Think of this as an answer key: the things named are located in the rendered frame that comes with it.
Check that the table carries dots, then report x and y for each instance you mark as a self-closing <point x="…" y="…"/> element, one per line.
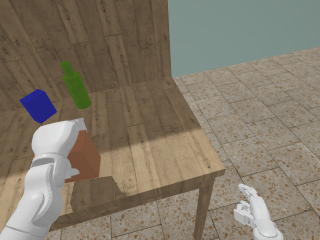
<point x="151" y="144"/>

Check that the sponge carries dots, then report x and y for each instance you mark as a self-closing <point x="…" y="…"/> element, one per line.
<point x="84" y="157"/>

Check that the right robot forearm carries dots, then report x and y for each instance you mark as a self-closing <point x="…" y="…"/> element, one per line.
<point x="265" y="229"/>

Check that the left robot forearm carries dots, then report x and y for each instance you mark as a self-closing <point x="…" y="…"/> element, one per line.
<point x="42" y="201"/>

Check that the robot right hand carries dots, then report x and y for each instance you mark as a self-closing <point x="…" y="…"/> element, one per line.
<point x="247" y="213"/>

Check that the robot left hand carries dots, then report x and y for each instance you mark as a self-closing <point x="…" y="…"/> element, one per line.
<point x="58" y="138"/>

